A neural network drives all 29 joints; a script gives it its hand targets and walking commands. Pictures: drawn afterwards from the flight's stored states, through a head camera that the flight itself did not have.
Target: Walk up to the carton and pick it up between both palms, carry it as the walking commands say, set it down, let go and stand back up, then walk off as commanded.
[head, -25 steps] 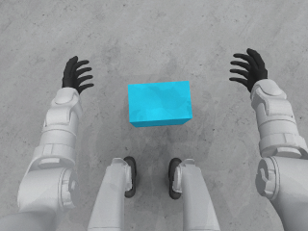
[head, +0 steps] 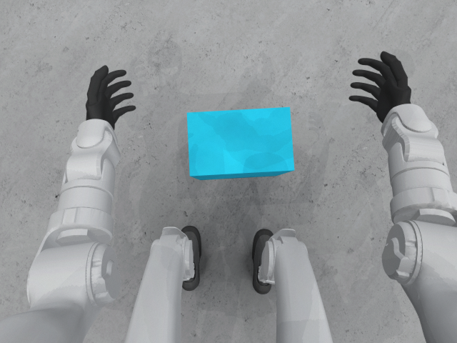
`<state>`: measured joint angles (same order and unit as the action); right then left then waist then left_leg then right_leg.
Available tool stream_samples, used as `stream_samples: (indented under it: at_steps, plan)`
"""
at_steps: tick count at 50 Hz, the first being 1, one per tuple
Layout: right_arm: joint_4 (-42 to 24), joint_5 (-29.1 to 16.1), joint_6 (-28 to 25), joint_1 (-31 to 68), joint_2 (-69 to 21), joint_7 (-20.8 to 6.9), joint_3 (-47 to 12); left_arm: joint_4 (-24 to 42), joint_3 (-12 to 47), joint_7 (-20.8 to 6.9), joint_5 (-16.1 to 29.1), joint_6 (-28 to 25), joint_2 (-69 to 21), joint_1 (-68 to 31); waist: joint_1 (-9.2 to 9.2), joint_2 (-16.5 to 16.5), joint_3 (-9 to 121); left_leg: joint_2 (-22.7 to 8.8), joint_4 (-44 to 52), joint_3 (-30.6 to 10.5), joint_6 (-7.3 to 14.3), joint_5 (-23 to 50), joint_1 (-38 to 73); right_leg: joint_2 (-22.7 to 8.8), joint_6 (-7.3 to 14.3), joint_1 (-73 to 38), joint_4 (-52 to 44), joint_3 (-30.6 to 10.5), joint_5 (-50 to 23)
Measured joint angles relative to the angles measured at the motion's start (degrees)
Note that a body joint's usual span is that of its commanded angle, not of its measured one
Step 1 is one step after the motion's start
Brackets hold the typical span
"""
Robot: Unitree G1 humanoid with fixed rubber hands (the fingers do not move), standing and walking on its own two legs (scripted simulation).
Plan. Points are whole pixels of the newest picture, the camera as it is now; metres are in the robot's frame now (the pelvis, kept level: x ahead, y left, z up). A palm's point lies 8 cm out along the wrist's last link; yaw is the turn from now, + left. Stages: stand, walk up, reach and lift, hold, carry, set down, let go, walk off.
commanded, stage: reach and lift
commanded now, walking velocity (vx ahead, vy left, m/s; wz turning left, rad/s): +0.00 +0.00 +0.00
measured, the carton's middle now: (238, 149) +0.46 -0.03 -0.47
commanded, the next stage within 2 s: none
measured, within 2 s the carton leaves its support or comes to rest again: neither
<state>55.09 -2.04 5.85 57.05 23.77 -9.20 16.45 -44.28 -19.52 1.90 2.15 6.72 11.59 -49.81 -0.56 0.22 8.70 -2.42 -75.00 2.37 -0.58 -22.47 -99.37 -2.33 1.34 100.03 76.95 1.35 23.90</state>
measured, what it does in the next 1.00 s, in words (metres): lowers itself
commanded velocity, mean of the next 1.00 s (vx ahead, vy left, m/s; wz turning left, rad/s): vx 0.00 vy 0.00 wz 0.00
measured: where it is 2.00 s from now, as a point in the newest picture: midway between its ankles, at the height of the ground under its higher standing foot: (226, 271)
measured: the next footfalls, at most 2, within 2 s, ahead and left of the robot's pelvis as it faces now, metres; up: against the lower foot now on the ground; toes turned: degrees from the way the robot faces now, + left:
none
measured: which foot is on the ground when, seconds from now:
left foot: down 0.00-1.00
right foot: down 0.00-1.00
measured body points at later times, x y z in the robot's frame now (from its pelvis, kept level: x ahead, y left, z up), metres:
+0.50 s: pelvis -0.04 +0.00 -0.14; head +0.29 -0.02 +0.17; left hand +0.47 +0.21 -0.27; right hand +0.48 -0.26 -0.27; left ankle +0.08 +0.13 -0.57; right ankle +0.07 -0.11 -0.57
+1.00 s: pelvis -0.05 +0.00 -0.23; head +0.31 -0.03 +0.04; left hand +0.48 +0.21 -0.39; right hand +0.48 -0.24 -0.41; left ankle +0.08 +0.13 -0.57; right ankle +0.07 -0.11 -0.57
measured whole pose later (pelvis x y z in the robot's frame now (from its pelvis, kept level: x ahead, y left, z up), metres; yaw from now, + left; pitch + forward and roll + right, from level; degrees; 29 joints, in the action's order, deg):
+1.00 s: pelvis -0.05 +0.00 -0.23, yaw +1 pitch +38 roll +3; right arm 62.4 -14.9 1.1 73.6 28.2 0.8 1.4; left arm -62.5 -7.6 6.5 18.3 1.4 21.4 -72.3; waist -0.5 -2.6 -16.2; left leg -2.5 -122.3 1.5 -0.6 -30.0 -129.9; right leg -3.4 2.7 131.0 125.0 -0.3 31.8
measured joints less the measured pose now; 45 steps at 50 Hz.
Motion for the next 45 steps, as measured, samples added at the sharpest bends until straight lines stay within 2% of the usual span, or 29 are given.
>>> stream_samples:
  at_steps: [5, 14, 30, 45]
  plan:
    - [0.21, -0.92, -0.05, 1.39, 0.69, 0.73, -1.22, -0.18, 0.79, 1.19, 0.90, 0.13, 0.38, -1.57, -0.19, -0.44, -0.50, -0.11, -8.57, -0.09, 0.17, -2.48, -7.05, -0.15, -0.07, 6.98, 8.41, -0.30, 2.37]
    - [-3.77, -4.38, 1.41, 2.89, 3.16, 2.39, -4.82, 2.78, 3.20, 3.29, 4.94, 1.97, 1.98, -3.66, 0.13, -1.34, -5.03, 0.04, -21.04, -0.05, 0.46, -4.94, -15.59, -0.64, 0.02, 15.60, 21.16, -0.95, 5.06]
    - [2.73, -7.46, -0.37, 11.12, 4.52, 5.46, -8.27, -7.08, 4.20, 4.09, 7.44, -0.43, 4.10, -13.62, -0.13, -1.13, -13.45, -0.40, -34.54, -0.57, 0.11, -6.15, -24.55, -0.52, 0.86, 24.90, 34.86, -1.12, 6.20]
    - [7.04, -11.77, -3.83, 15.71, 4.77, 9.10, -13.53, -15.91, 9.19, 4.87, 12.27, -4.27, 7.44, -20.26, 0.01, -1.86, -23.28, -0.49, -45.17, -0.91, -0.06, -7.49, -29.32, -0.63, 1.25, 29.84, 45.60, -1.38, 7.48]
